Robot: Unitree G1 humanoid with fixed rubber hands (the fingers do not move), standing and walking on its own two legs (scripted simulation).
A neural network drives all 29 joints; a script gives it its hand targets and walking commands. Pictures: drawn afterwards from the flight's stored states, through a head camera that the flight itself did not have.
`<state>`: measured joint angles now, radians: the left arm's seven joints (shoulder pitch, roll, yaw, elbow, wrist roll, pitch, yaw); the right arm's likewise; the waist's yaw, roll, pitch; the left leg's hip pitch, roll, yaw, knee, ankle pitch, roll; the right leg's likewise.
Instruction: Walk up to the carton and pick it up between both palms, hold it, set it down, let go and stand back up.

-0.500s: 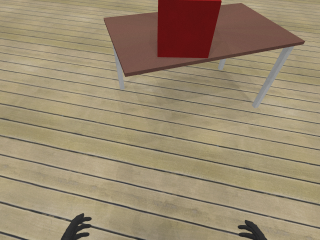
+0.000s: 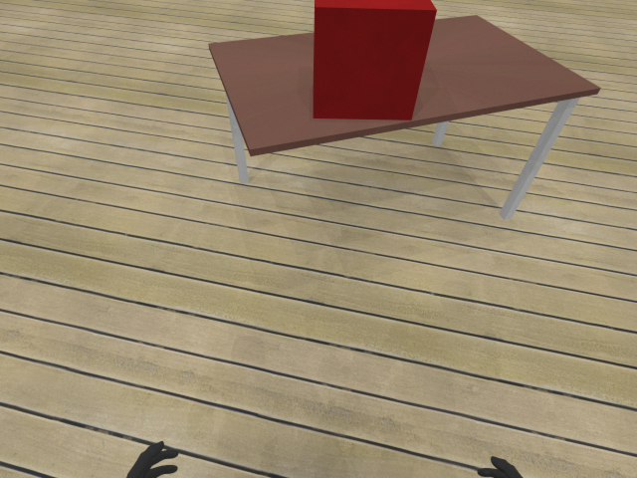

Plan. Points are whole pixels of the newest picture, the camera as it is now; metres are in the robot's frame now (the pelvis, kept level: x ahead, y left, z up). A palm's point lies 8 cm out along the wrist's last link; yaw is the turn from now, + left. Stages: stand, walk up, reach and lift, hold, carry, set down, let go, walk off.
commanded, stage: stand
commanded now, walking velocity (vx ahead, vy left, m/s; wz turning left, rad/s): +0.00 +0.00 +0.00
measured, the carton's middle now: (365, 54) +1.15 -0.15 +0.03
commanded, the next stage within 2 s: none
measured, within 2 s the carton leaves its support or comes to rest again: neither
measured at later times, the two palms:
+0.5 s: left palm out of the picture +0.07 +0.24 -0.12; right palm out of the picture +0.05 -0.27 -0.12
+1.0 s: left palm out of the picture +0.04 +0.25 -0.13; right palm out of the picture +0.02 -0.27 -0.12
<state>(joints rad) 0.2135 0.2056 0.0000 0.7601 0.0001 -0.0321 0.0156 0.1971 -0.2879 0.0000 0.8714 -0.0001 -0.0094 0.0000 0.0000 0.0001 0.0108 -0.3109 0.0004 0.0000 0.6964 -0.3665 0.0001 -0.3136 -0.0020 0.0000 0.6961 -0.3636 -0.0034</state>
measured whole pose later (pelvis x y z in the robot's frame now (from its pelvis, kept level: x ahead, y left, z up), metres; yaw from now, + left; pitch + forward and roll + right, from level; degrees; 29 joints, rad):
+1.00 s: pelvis -0.03 +0.01 +0.00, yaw +0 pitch -4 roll -1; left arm 0.21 0.21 0.00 0.93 0.00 -0.02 0.01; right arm 0.20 -0.29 0.00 1.03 0.00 -0.01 0.00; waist 0.00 0.00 0.06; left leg -0.31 0.00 0.00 0.69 -0.32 0.01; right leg -0.30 0.00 0.00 0.67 -0.30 0.01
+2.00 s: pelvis -0.03 +0.01 +0.00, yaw +0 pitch -3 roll -1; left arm 0.18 0.22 0.00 0.96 0.00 -0.02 0.01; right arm 0.20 -0.29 0.00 1.04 0.00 -0.01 0.00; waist 0.00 0.00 0.06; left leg -0.31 0.00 0.00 0.68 -0.32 0.01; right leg -0.30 0.00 0.00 0.65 -0.30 0.01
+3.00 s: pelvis -0.02 +0.01 +0.00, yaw +0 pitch -2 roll -1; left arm 0.17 0.22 0.00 0.96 0.00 -0.02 0.01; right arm 0.20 -0.29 0.00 1.04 0.00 -0.01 0.00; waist 0.00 0.00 0.06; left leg -0.31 0.00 0.00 0.67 -0.32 0.01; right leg -0.30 0.00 0.00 0.63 -0.29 0.01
